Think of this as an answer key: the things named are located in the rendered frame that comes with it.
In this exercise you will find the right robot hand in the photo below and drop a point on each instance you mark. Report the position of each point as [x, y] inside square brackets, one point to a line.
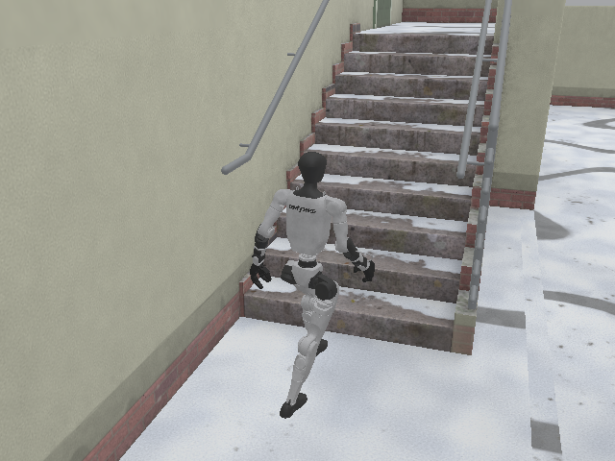
[369, 273]

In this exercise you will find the robot right upper arm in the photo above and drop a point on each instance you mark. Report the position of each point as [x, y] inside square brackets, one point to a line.
[337, 209]

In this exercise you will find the humanoid robot head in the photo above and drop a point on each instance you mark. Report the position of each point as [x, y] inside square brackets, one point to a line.
[312, 166]

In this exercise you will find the robot left upper arm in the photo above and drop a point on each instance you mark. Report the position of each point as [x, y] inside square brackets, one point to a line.
[272, 214]

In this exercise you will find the robot left forearm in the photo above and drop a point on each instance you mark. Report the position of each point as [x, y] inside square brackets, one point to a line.
[259, 249]

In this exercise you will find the robot right forearm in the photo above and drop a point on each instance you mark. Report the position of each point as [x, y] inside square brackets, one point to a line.
[357, 258]

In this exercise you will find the robot right foot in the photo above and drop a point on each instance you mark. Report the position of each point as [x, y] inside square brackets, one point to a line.
[287, 410]

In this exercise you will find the left robot hand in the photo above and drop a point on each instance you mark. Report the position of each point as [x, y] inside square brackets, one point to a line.
[263, 273]

